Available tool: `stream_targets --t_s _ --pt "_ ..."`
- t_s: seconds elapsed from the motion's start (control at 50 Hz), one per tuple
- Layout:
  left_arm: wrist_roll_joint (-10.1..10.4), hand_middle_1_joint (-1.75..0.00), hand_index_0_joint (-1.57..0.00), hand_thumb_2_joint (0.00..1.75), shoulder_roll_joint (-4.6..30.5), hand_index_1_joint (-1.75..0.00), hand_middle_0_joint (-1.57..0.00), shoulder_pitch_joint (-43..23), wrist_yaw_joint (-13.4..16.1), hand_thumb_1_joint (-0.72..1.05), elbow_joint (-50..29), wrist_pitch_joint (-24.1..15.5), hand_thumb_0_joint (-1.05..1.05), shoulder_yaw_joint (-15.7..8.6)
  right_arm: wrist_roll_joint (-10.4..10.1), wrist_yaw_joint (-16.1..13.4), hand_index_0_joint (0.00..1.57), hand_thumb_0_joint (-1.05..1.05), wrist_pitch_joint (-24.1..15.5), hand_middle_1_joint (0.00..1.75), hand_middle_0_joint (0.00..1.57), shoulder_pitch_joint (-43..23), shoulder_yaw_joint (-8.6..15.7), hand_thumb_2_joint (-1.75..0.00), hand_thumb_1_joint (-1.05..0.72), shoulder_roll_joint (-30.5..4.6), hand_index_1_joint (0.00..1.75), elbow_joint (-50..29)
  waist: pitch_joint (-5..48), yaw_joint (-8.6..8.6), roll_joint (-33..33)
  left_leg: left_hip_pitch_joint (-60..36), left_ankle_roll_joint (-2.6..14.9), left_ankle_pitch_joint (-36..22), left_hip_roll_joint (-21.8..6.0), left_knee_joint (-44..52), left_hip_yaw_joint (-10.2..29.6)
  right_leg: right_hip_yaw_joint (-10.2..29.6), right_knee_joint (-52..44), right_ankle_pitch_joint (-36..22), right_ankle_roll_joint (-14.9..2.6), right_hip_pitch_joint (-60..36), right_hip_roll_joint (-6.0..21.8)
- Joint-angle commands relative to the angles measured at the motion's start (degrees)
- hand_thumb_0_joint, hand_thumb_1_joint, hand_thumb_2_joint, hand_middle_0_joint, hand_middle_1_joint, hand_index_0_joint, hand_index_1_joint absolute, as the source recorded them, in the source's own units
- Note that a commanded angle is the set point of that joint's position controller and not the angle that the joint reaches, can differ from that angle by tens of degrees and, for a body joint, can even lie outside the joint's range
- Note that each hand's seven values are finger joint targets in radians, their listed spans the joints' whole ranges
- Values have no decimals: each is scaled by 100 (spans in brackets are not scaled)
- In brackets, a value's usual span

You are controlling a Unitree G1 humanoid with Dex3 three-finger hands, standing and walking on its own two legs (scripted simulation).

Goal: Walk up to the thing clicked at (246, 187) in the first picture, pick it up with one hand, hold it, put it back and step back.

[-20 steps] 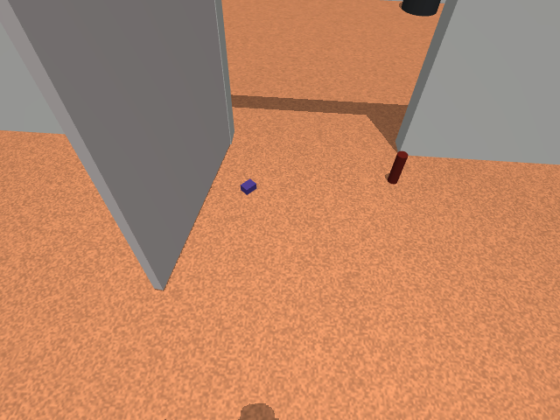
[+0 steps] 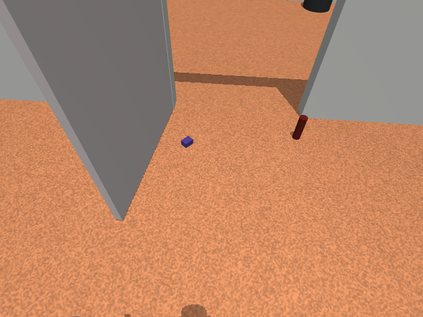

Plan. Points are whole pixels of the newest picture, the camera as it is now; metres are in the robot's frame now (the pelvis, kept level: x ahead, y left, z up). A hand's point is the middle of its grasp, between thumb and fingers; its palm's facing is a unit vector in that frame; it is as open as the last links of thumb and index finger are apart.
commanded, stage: stand
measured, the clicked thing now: (187, 141) +1.22 +0.15 -0.76
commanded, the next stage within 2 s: walk up in 0.72 s
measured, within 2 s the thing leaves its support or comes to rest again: neither
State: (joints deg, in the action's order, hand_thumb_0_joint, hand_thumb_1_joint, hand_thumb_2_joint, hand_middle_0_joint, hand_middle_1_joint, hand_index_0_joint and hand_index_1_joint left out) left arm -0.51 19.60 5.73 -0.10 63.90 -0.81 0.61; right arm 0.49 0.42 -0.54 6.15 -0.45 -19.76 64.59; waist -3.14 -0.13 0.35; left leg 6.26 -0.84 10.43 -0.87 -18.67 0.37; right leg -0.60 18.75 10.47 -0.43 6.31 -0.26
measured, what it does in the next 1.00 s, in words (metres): lifts its left foot, turning right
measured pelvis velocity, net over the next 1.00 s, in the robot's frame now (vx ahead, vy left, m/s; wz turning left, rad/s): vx -0.02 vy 0.07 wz -0.32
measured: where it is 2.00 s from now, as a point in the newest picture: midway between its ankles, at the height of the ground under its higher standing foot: outside the picture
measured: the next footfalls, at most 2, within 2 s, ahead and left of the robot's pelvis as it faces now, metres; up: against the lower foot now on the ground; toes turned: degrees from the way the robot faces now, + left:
right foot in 1.40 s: -0.04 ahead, -0.06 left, +0.00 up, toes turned -44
left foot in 1.76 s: +0.20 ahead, +0.04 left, +0.00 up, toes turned -61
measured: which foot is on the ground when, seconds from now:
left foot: down 0.00-1.00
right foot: down 0.00-0.98, up 1.00-1.00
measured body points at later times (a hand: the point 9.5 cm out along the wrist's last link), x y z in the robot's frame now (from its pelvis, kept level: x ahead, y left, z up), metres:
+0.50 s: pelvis +0.00 +0.00 +0.00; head +0.01 +0.00 +0.45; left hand +0.08 +0.30 -0.13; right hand +0.08 -0.30 -0.13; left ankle +0.00 +0.13 -0.75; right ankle +0.00 -0.11 -0.75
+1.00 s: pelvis -0.02 +0.07 -0.02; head +0.05 +0.06 +0.43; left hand +0.13 +0.35 -0.15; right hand +0.03 -0.29 -0.11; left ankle +0.03 +0.17 -0.75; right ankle +0.00 -0.11 -0.75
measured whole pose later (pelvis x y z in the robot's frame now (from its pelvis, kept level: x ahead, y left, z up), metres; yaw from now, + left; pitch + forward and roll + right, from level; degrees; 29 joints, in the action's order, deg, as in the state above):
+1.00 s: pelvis -0.02 +0.07 -0.02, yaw -18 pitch +0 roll +0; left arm -2.7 21.9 13.7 0.3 49.7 2.5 -3.7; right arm 1.7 2.1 1.4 2.4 5.8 -23.0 49.1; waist -8.9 1.3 -1.1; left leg 14.9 0.7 15.3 2.3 -30.4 5.4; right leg 17.5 29.8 11.2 2.4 19.3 -4.4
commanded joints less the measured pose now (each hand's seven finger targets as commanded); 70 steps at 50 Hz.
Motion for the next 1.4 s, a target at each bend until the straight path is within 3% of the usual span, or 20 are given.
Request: stream_targets --t_s 0.0,0.68,0.7,0.72,0.76,0.78,0.82,0.92,0.94,0.96,0.98,1.02,1.08,1.12,1.16,1.24,1.32,1.34,1.36,1.38 --pt "-1 -30 -20 90 1230 -30 -20 -207 62 90 -305 -111 0 -255 -13 -104 20 0 -142 30 20 -258 231 -90 -90 -1215 30 -359 494 31 -32 -108 206 -890 -659 232 519 536 -267 -848 -119 -82 757" --pt "3 -30 -20 90 1275 -30 -20 -167 71 90 -297 -110 0 -268 -12 -104 20 0 -129 30 20 -172 222 -90 -90 -1201 30 -364 374 11 -61 -100 203 -839 -653 320 516 541 -349 -755 -117 -71 766" --pt "-96 -30 -20 90 1659 -30 -20 189 40 90 -790 31 0 -521 81 -20 20 0 -61 30 20 -654 734 -90 -90 -1931 30 -894 -36 -43 136 -337 218 62 -200 -879 -280 1633 -32 -1702 -408 929 822" --pt "-110 -30 -20 90 1721 -30 -20 346 54 90 -876 26 0 -557 79 -2 20 0 -7 30 20 -679 715 -90 -90 -1675 30 -1081 20 4 -121 127 217 451 -25 -1299 -30 2182 52 -1999 -640 808 1047" --pt "-211 -30 -20 90 1897 -30 -20 606 88 90 -1058 18 0 -697 46 38 20 0 57 30 20 -620 666 -90 -90 -1300 30 -1294 -18 105 -843 1538 140 2262 404 -2059 217 3288 -230 -1813 -1129 14 1513" --pt "-247 -30 -20 90 1966 -30 -20 609 106 90 -1240 11 0 -791 71 53 20 0 87 30 20 -464 656 -90 -90 -1183 30 -1332 106 73 -1133 1883 147 2414 379 -2587 564 3712 -278 -1652 -1365 -189 1726" --pt "-239 -30 -20 90 1761 -30 -20 284 124 90 -1624 8 0 -782 25 94 20 0 145 30 20 -187 758 -90 -90 -1296 30 -1379 410 -159 -1370 1789 170 1978 112 -2629 893 3521 -175 -1378 -1254 -258 1479" --pt "-216 -30 -20 90 1471 -30 -20 179 97 90 -2215 95 0 -780 78 119 20 0 169 30 20 292 884 -90 -90 -1189 30 -1758 1120 -352 -605 -294 176 890 307 -943 571 2613 681 -1758 -635 1075 481" --pt "-199 -30 -20 90 1328 -30 -20 6 79 90 -2368 125 0 -723 132 86 20 0 152 30 20 618 951 -90 -90 -1278 30 -1760 1136 -630 -165 -1246 248 567 6 181 767 2140 1240 -1072 -320 1931 50" --pt "-177 -30 -20 90 895 -30 -20 122 92 90 -2479 151 0 -632 224 44 20 0 133 30 20 622 1047 -90 -90 -1626 30 -1829 989 -582 1121 -1700 434 431 -1066 552 1993 1520 2173 876 -29 2883 -723" --pt "-222 -30 -20 90 1040 -30 -20 564 107 90 -2429 184 0 -673 246 -1 20 0 141 30 20 209 1095 -90 -90 -1879 30 -2075 896 -297 1432 -1126 786 -171 -2048 393 2629 1297 3037 2100 100 2934 -751" --pt "-235 -30 -20 90 1475 -30 -20 909 61 90 -2273 304 0 -815 158 36 20 0 164 30 20 -608 1127 -90 -90 -1919 30 -2398 420 -96 1283 423 1661 911 -2625 828 2554 841 4128 1900 183 2319 -119" --pt "-123 -30 -20 90 1482 -30 -20 974 -170 90 -2081 337 0 -920 147 0 20 0 70 30 20 -715 961 -90 -90 -1353 30 -2505 44 94 777 498 971 335 -1424 442 975 840 4439 837 114 2175 7" --pt "-80 -30 -20 90 1338 -30 -20 889 -285 90 -2255 320 0 -842 127 -13 20 0 17 30 20 -288 953 -90 -90 -1389 30 -2428 -59 -69 897 104 785 145 -1179 280 498 572 4033 550 145 2479 68" --pt "-92 -30 -20 90 1238 -30 -20 598 -353 90 -2489 249 0 -748 117 49 20 0 -1 30 20 214 962 -90 -90 -1456 30 -2382 -3 -318 889 -539 771 -20 -1157 189 300 253 3220 558 176 2740 139" --pt "-145 -30 -20 90 1298 -30 -20 157 -355 90 -2723 171 0 -708 172 205 20 0 -5 30 20 644 1047 -90 -90 -1818 30 -2537 -53 -517 948 -173 1061 433 -1766 202 206 -73 2463 1151 124 2223 288" --pt "-122 -30 -20 90 1292 -30 -20 681 -285 90 -2599 70 0 -701 132 248 20 0 55 30 20 495 1037 -90 -90 -1767 30 -2747 244 -293 812 92 947 -743 -1767 -638 -351 -406 1613 881 -24 1257 74" --pt "-123 -30 -20 90 1292 -30 -20 997 -254 90 -2539 60 0 -730 104 259 20 0 83 30 20 384 1029 -90 -90 -1746 30 -2806 430 -70 676 99 878 -863 -1721 -1115 -555 -474 1197 665 -100 895 47" --pt "-151 -30 -20 90 1458 -30 -20 1280 -213 90 -2458 14 0 -793 47 266 20 0 107 30 20 496 991 -90 -90 -1667 30 -2826 680 61 210 347 679 -953 -1451 -1969 -890 -362 676 514 -225 194 -71" --pt "-176 -30 -20 90 1802 -30 -20 1687 -146 90 -2431 -54 0 -919 -21 274 20 0 97 30 20 651 899 -90 -90 -1494 30 -2839 1034 326 -558 1063 380 -744 -1025 -3180 -1071 509 363 532 -535 -800 139"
